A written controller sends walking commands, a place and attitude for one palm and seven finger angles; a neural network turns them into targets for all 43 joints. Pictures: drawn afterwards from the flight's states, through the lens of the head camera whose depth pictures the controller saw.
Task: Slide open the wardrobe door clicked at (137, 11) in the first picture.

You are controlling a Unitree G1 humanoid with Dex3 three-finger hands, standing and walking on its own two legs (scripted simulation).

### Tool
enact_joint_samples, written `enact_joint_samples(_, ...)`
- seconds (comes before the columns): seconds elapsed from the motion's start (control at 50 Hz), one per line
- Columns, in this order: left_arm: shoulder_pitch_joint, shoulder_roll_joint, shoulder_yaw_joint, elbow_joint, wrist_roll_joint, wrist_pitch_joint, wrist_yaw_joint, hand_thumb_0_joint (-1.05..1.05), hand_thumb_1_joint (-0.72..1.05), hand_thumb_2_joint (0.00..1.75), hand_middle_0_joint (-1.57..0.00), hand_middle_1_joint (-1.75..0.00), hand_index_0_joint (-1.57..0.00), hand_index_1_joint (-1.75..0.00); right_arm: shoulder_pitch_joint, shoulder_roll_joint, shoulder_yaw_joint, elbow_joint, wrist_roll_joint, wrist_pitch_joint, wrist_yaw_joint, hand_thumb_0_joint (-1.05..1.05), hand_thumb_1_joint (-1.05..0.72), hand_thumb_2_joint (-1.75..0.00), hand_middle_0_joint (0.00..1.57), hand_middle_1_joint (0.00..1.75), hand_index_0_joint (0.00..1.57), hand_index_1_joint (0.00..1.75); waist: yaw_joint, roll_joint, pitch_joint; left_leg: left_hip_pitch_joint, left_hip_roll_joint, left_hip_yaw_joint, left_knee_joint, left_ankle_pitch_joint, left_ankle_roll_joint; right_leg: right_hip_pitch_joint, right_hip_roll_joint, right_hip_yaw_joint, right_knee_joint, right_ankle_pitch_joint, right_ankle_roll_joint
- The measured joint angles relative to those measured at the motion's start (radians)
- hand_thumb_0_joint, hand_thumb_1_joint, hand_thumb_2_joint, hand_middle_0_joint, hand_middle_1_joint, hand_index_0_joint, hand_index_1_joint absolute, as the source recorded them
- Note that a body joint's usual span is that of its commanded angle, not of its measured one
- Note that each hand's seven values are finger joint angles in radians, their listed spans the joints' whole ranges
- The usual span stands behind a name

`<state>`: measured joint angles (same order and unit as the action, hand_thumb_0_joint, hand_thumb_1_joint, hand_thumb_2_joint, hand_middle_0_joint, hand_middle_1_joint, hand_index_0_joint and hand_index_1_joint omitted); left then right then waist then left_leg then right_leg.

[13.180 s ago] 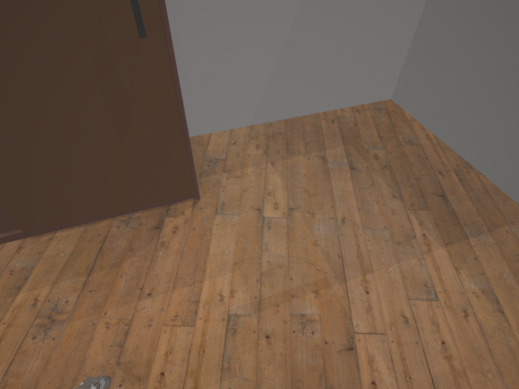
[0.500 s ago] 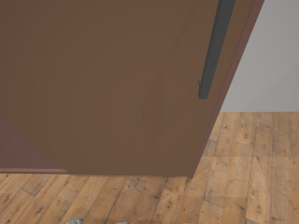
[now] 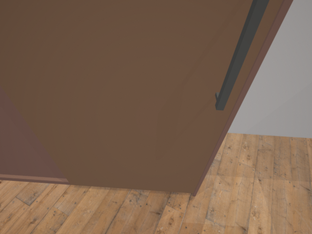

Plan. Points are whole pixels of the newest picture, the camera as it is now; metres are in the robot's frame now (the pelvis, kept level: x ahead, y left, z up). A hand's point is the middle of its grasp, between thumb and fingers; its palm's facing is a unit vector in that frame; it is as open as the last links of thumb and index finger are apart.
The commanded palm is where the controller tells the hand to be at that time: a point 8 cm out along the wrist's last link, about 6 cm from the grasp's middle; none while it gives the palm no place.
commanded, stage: come to a stop and stand still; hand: right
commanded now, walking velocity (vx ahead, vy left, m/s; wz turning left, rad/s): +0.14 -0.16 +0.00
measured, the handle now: (235, 55) +0.48 -0.17 +0.25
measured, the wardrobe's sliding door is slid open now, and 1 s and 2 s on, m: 0.00 0.00 0.00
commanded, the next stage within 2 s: look again from close up in 0.56 s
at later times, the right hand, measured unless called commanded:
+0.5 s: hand out of the picture +0.01 -0.19 -0.19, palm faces +0.05 +0.98 -0.17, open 7.4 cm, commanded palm none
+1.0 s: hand out of the picture +0.06 -0.20 -0.17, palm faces -0.03 +0.97 -0.25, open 7.4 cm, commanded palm none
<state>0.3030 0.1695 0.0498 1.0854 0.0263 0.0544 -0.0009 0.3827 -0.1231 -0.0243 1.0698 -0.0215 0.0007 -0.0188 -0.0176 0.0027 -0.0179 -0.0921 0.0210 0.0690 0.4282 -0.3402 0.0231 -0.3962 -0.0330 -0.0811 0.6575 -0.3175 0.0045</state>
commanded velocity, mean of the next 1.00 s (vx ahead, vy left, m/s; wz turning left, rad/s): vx -0.01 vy -0.02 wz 0.00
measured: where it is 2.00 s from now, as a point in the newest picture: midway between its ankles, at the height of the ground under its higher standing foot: outside the picture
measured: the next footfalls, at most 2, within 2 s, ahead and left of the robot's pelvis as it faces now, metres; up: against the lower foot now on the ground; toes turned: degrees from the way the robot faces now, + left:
right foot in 0.26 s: +0.10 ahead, -0.13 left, +0.00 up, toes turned -4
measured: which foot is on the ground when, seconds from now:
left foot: down 0.00-1.00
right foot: up 0.00-0.24, down 0.26-1.00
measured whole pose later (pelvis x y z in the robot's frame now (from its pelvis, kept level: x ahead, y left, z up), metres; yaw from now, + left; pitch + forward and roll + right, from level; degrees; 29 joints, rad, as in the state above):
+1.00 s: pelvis +0.04 -0.02 -0.01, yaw +2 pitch -1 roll -1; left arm 0.31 0.17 -0.02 1.07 0.02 0.00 0.01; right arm 0.28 -0.17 0.02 1.06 -0.01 -0.02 -0.04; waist 0.02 -0.04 0.02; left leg -0.13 0.04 0.08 0.53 -0.39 0.00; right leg -0.25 -0.02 -0.14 0.53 -0.26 -0.03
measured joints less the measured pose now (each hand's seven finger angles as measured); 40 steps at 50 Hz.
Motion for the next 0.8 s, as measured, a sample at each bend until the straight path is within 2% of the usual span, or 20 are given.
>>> enact_joint_samples(0.06,0.028,0.003,-0.003,0.019,0.0,-0.008,-0.007,0.0,0.92,0.9,-0.2,-0.3,-0.19,-0.3,0.029,0.019,0.008,0.016,0.002,-0.024,0.001,0.0,-0.91,-0.9,0.2,0.29,0.2,0.29,-0.002,0.0,0.001,0.033,-0.007,0.001,-0.047,0.016,0.003,-0.016,-0.007,0.007,0.114,0.01,0.008)
enact_joint_samples(0.1,0.033,0.002,-0.006,0.021,-0.002,-0.015,-0.007,0.0,0.92,0.9,-0.2,-0.3,-0.19,-0.3,0.038,0.033,0.014,0.027,0.001,-0.035,0.001,0.0,-0.91,-0.9,0.2,0.29,0.2,0.29,-0.001,-0.001,0.015,0.045,-0.009,0.004,-0.06,0.019,0.003,-0.016,-0.011,0.004,0.136,0.008,0.016)
enact_joint_samples(0.2,0.001,-0.011,-0.019,0.017,-0.013,-0.022,0.002,0.0,0.91,0.9,-0.2,-0.3,-0.19,-0.3,0.044,0.053,0.018,0.048,-0.002,-0.039,-0.004,0.0,-0.91,-0.9,0.2,0.29,0.2,0.29,-0.019,0.009,0.057,0.046,0.0,0.002,-0.032,-0.008,-0.009,0.026,-0.007,-0.014,0.035,-0.011,0.025)
enact_joint_samples(0.24,-0.022,-0.02,-0.024,0.01,-0.017,-0.029,0.007,0.0,0.91,0.9,-0.2,-0.3,-0.19,-0.3,0.046,0.053,0.016,0.056,0.0,-0.031,-0.008,0.0,-0.91,-0.9,0.2,0.29,0.2,0.29,-0.024,0.018,0.07,0.032,0.005,-0.002,0.017,-0.039,-0.02,0.07,0.001,-0.021,-0.068,0.055,0.022)
enact_joint_samples(0.26,-0.032,-0.022,-0.024,0.005,-0.016,-0.035,0.014,0.01,0.92,0.9,-0.2,-0.3,-0.19,-0.3,0.049,0.052,0.015,0.059,0.002,-0.026,-0.01,0.0,-0.91,-0.9,0.2,0.29,0.2,0.3,-0.024,0.019,0.073,0.019,0.006,-0.004,0.055,-0.062,-0.026,0.096,0.001,-0.025,-0.115,0.11,0.009)
enact_joint_samples(0.3,-0.057,-0.031,-0.022,0.002,-0.016,-0.048,0.028,0.01,0.93,0.9,-0.2,-0.3,-0.2,-0.3,0.033,0.038,0.012,0.07,0.007,-0.01,-0.017,0.0,-0.91,-0.9,0.2,0.29,0.2,0.3,-0.022,0.052,0.087,-0.008,0.033,-0.013,0.138,-0.099,-0.032,0.102,0.023,-0.041,-0.1,0.079,-0.028)
enact_joint_samples(0.36,-0.088,-0.036,-0.028,-0.01,-0.016,-0.059,0.037,0.01,0.94,0.9,-0.2,-0.3,-0.2,-0.3,0.004,0.02,0.009,0.074,0.009,0.01,-0.026,0.0,-0.91,-0.9,0.2,0.29,0.2,0.29,-0.033,0.077,0.087,-0.059,0.054,-0.021,0.219,-0.162,-0.033,0.118,0.034,-0.077,-0.099,0.049,-0.05)
enact_joint_samples(0.4,-0.108,-0.036,-0.031,-0.018,-0.015,-0.062,0.043,0.01,0.95,0.9,-0.2,-0.3,-0.2,-0.3,-0.026,0.01,0.009,0.071,0.008,0.018,-0.026,0.0,-0.91,-0.9,0.2,0.29,0.2,0.29,-0.028,0.076,0.088,-0.088,0.06,-0.017,0.237,-0.161,-0.032,0.129,0.041,-0.087,-0.12,0.061,-0.051)
enact_joint_samples(0.46,-0.124,-0.029,-0.03,-0.017,-0.018,-0.061,0.045,0.0,0.95,0.9,-0.2,-0.3,-0.2,-0.3,-0.07,-0.001,0.009,0.062,0.004,0.007,-0.025,0.0,-0.91,-0.9,0.2,0.29,0.2,0.29,-0.017,0.055,0.085,-0.077,0.058,-0.005,0.166,-0.04,-0.032,0.139,0.046,-0.078,-0.137,0.075,-0.051)
enact_joint_samples(0.54,-0.117,-0.016,-0.027,-0.002,-0.02,-0.051,0.034,0.0,0.96,0.9,-0.2,-0.3,-0.2,-0.3,-0.088,-0.008,0.017,0.051,0.005,-0.012,-0.019,0.0,-0.91,-0.9,0.2,0.29,0.2,0.29,-0.009,0.02,0.038,-0.032,0.036,0.012,0.077,-0.021,-0.031,0.163,0.032,-0.063,-0.189,0.097,-0.039)
enact_joint_samples(0.66,-0.089,-0.013,-0.034,0.015,-0.015,-0.059,0.028,-0.01,0.96,0.9,-0.2,-0.3,-0.2,-0.3,-0.106,-0.03,0.019,0.049,0.005,-0.014,-0.02,0.01,-0.93,-0.9,0.2,0.29,0.2,0.29,0.008,0.021,0.018,0.001,0.019,0.019,0.006,0.01,-0.023,0.186,0.022,-0.056,-0.236,0.119,-0.03)
enact_joint_samples(0.72,-0.07,0.005,-0.042,-0.014,-0.013,-0.055,0.014,-0.01,0.95,0.9,-0.2,-0.3,-0.2,-0.3,-0.1,-0.027,0.035,0.021,0.002,-0.027,-0.032,0.01,-0.93,-0.9,0.2,0.29,0.2,0.29,0.016,-0.003,0.03,-0.023,-0.002,0.025,0.017,0.011,-0.018,0.134,-0.004,-0.047,-0.166,0.09,-0.027)
enact_joint_samples(0.8,-0.037,0.022,-0.046,-0.04,-0.008,-0.06,0.01,0.0,0.93,0.9,-0.2,-0.3,-0.2,-0.3,-0.1,-0.027,0.044,0.003,0.009,-0.032,-0.022,0.01,-0.92,-0.9,0.2,0.29,0.2,0.29,0.031,-0.03,0.051,-0.048,0.001,0.027,0.065,-0.014,-0.016,0.107,-0.005,-0.044,-0.119,0.065,-0.033)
